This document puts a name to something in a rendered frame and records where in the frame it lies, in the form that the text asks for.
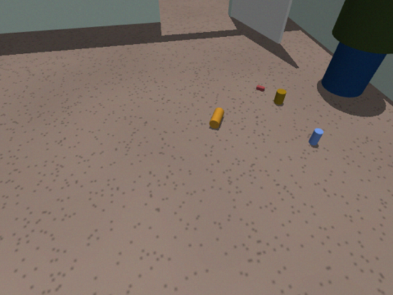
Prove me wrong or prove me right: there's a potted plant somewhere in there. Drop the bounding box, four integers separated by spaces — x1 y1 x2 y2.
321 0 393 98

